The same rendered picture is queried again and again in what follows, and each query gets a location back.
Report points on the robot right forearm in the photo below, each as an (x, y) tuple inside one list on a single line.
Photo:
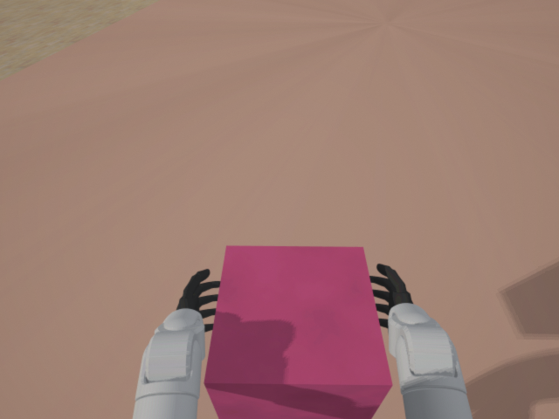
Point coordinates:
[(429, 373)]

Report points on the left robot hand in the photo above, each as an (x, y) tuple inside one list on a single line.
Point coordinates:
[(193, 290)]

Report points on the carton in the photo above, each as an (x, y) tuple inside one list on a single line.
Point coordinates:
[(296, 335)]

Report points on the right robot hand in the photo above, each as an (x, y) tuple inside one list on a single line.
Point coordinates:
[(397, 291)]

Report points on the robot left forearm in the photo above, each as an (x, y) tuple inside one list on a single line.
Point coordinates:
[(170, 374)]

